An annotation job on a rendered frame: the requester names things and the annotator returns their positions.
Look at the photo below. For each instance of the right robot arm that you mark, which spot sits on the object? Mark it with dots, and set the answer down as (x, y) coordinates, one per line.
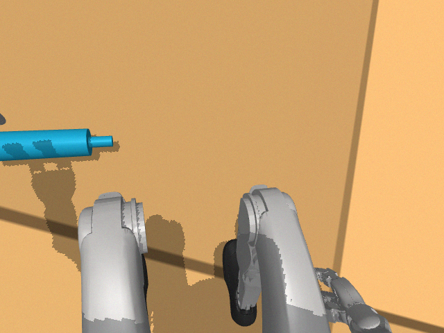
(362, 318)

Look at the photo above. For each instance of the right robot foot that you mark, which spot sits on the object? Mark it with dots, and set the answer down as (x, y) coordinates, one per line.
(241, 317)

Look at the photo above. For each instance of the right robot hand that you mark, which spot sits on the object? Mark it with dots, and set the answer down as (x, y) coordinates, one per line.
(343, 297)

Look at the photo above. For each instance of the bottle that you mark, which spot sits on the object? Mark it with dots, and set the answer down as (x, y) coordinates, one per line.
(40, 144)

